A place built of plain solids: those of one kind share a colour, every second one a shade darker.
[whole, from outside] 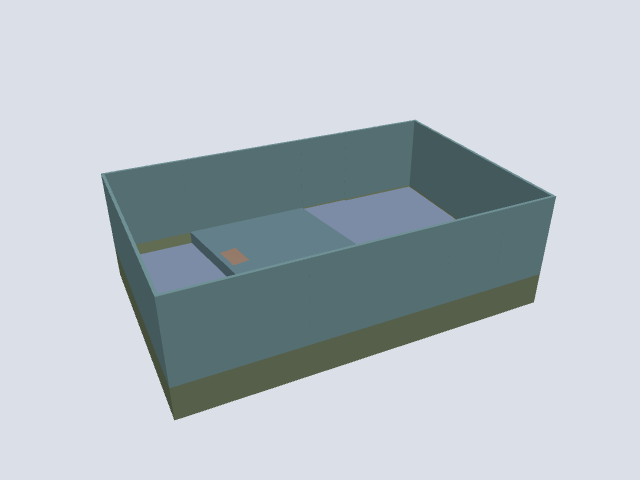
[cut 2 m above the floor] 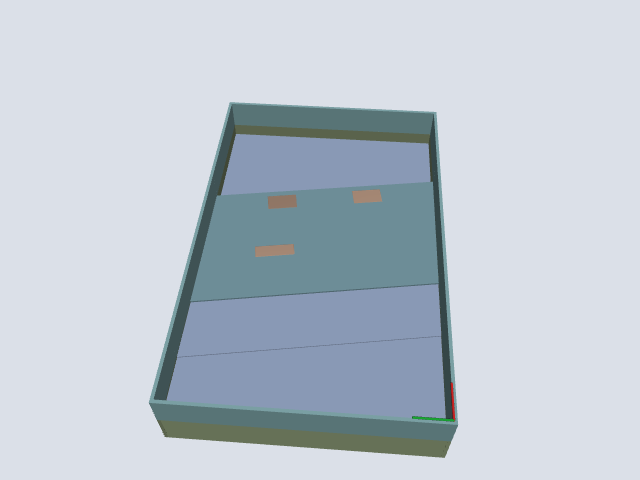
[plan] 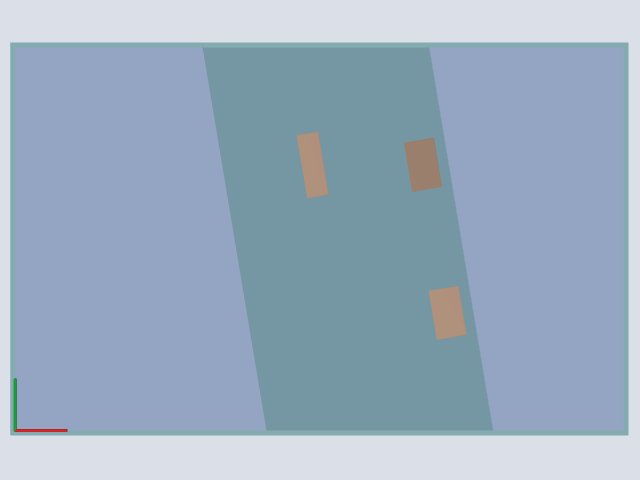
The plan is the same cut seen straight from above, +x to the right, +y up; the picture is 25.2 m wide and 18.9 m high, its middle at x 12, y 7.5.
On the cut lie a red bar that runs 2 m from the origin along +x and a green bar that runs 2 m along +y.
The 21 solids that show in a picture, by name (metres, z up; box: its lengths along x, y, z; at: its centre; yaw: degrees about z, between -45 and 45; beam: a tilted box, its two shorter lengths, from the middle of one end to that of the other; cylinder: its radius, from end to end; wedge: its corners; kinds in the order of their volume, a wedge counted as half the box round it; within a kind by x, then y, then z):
{
 "piece_1": {"wedge": [[0.0, 0.0, -2.3], [0.0, 0.0, -0.18], [0.0, 15.08, -2.3], [0.0, 15.08, -0.18], [3.62, 15.08, -2.3], [3.62, 15.08, -0.18], [6.16, 0.0, -2.3], [6.16, 0.0, -0.18]]},
 "piece_2": {"wedge": [[3.62, 15.08, -2.3], [3.62, 15.08, -0.11], [6.16, 0.0, -2.3], [6.16, 0.0, -0.11], [7.38, 15.08, -2.3], [7.38, 15.08, -0.11], [9.89, 0.0, -2.3], [9.89, 0.0, -0.11]]},
 "piece_3": {"wedge": [[16.3, 15.08, -2.3], [16.3, 15.08, -0.91], [18.82, 0.0, -2.3], [18.82, 0.0, -0.91], [23.95, 0.0, -2.3], [23.95, 0.0, -0.91], [23.95, 15.08, -2.3], [23.95, 15.08, -0.91]]},
 "deck_1": {"wedge": [[7.38, 15.08, -2.3], [7.38, 15.08, 0.0], [9.89, 0.0, -2.3], [9.89, 0.0, 0.0], [16.3, 15.08, -2.3], [16.3, 15.08, 0.0], [18.82, 0.0, -2.3], [18.82, 0.0, 0.0]]},
 "wall_1": {"box": [0.2, 15.48, 5.63], "at": [-0.1, 7.54, 2.77]},
 "wall_2": {"box": [3.77, 0.2, 5.63], "at": [1.74, 15.18, 2.77]},
 "wall_3": {"box": [6.31, 0.2, 5.63], "at": [3.01, -0.1, 2.77]},
 "wall_4": {"box": [3.75, 0.2, 5.63], "at": [5.5, 15.18, 2.77]},
 "wall_5": {"box": [3.73, 0.2, 5.63], "at": [8.03, -0.1, 2.77]},
 "wall_6": {"box": [8.93, 0.2, 5.63], "at": [11.84, 15.18, 2.77]},
 "wall_7": {"box": [8.93, 0.2, 5.63], "at": [14.35, -0.1, 2.77]},
 "wall_8": {"box": [7.79, 0.2, 5.63], "at": [20.2, 15.18, 2.77]},
 "wall_9": {"box": [5.28, 0.2, 5.63], "at": [21.46, -0.1, 2.77]},
 "wall_10": {"box": [0.2, 15.48, 5.63], "at": [24.05, 7.54, 2.77]},
 "wallfoot_1": {"box": [0.2, 15.08, 2.3], "at": [-0.1, 7.54, -1.15]},
 "wallfoot_2": {"box": [24.35, 0.2, 2.3], "at": [11.97, -0.1, -1.15]},
 "wallfoot_3": {"box": [24.35, 0.2, 2.3], "at": [11.97, 15.18, -1.15]},
 "wallfoot_4": {"box": [0.2, 15.08, 2.3], "at": [24.05, 7.54, -1.15]},
 "mat_1": {"wedge": [[11.08, 11.63, -0.07], [11.08, 11.63, 0.0], [11.15, 11.59, 0.02], [11.5, 9.14, -0.07], [11.5, 9.14, 0.0], [11.54, 9.21, 0.02], [11.88, 11.71, 0.02], [11.93, 11.78, -0.07], [11.93, 11.78, 0.0], [12.28, 9.34, 0.02], [12.35, 9.29, -0.07], [12.35, 9.29, 0.0]]},
 "mat_2": {"wedge": [[15.31, 11.33, -0.07], [15.31, 11.33, 0.0], [15.37, 11.29, 0.02], [15.63, 9.39, -0.07], [15.63, 9.39, 0.0], [15.68, 9.46, 0.02], [16.44, 11.47, 0.02], [16.49, 11.53, -0.07], [16.49, 11.53, 0.0], [16.75, 9.64, 0.02], [16.81, 9.59, -0.07], [16.81, 9.59, 0.0]]},
 "mat_3": {"wedge": [[16.28, 5.5, -0.07], [16.28, 5.5, 0.0], [16.36, 5.45, 0.02], [16.6, 3.57, -0.07], [16.6, 3.57, 0.0], [16.66, 3.65, 0.02], [17.4, 5.62, 0.02], [17.46, 5.7, -0.07], [17.46, 5.7, 0.0], [17.7, 3.82, 0.02], [17.78, 3.77, -0.07], [17.78, 3.77, 0.0]]}
}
